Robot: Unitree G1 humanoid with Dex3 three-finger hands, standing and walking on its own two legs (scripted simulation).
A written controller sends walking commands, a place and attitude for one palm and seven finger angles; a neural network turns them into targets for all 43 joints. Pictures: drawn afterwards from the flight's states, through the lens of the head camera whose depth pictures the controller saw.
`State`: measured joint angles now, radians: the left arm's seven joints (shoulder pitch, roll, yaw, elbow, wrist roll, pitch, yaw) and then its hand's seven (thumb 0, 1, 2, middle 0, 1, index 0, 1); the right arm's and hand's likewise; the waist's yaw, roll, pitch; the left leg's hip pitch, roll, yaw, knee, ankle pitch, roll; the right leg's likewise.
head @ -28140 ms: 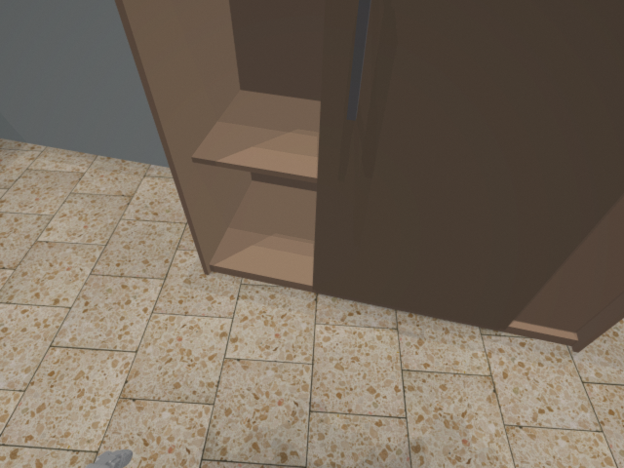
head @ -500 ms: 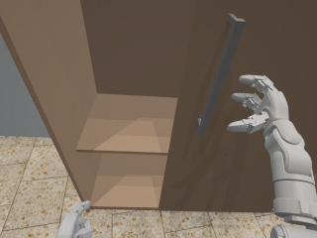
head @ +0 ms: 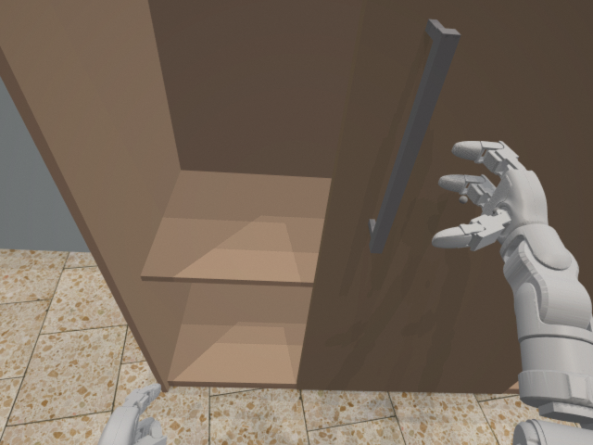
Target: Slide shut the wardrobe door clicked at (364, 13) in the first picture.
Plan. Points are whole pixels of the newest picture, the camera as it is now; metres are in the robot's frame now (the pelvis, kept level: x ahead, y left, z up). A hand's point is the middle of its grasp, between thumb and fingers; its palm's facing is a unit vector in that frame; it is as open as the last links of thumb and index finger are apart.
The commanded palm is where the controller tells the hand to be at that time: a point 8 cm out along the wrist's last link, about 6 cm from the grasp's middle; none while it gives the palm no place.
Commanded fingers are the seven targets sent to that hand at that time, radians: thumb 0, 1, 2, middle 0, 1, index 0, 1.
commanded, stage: move the hooked fingers beside the handle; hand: right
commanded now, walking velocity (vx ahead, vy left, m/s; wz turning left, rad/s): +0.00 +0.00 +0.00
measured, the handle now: (399, 157) +0.45 -0.09 +0.21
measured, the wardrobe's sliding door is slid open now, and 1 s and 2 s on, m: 0.42 0.42 0.42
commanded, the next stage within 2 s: none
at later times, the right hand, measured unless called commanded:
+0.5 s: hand (462, 190) +0.38 -0.16 +0.21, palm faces -0.04 +1.00 -0.03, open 14.0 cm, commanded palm +0.35 -0.21 +0.20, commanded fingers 0.00 0.50 -0.30 0.30 1.20 0.30 1.20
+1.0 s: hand (449, 216) +0.37 -0.16 +0.17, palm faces -0.02 +1.00 -0.02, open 14.0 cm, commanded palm +0.35 -0.21 +0.20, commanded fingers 0.00 0.50 -0.30 0.30 1.20 0.30 1.20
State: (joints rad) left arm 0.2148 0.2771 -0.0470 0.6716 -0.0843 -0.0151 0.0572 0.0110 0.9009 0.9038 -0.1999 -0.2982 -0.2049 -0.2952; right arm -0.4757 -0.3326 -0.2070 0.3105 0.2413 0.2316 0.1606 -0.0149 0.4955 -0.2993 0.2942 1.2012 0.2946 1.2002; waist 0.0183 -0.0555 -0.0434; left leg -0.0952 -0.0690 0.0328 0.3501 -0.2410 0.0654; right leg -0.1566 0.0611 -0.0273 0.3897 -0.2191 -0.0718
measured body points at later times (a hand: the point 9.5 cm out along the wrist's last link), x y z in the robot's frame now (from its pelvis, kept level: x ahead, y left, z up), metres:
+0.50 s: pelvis +0.01 +0.00 +0.00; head -0.02 +0.03 +0.45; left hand +0.16 +0.25 -0.10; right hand +0.37 -0.21 +0.22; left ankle -0.03 +0.08 -0.74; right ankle -0.01 -0.07 -0.74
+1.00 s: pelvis -0.01 +0.01 +0.00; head -0.03 +0.04 +0.45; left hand +0.15 +0.26 -0.10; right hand +0.37 -0.21 +0.18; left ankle -0.03 +0.08 -0.74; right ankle -0.01 -0.07 -0.74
